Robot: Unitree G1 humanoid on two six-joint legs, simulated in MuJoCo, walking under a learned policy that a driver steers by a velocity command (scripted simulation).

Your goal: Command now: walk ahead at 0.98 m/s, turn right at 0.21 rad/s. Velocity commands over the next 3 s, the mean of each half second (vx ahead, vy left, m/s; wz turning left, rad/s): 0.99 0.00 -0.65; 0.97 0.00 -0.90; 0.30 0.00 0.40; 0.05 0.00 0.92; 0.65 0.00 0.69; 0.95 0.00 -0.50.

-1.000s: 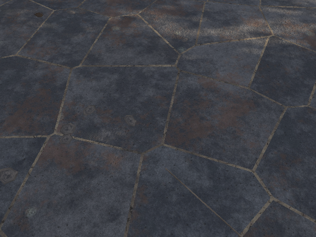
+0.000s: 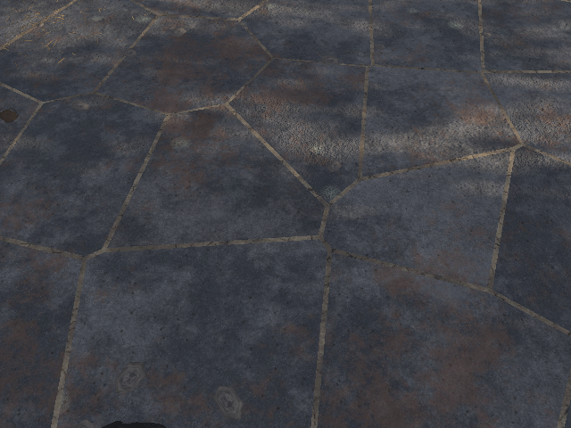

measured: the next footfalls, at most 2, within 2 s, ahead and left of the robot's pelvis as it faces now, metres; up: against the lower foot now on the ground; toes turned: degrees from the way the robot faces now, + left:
right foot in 0.16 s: +0.35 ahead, -0.06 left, +0.00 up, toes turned -8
left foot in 0.58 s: +0.82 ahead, +0.00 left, +0.00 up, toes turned -28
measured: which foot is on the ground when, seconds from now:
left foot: down 0.00-0.16, up 0.18-0.56, down 0.58-1.00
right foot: up 0.00-0.14, down 0.16-0.56, up 0.58-1.00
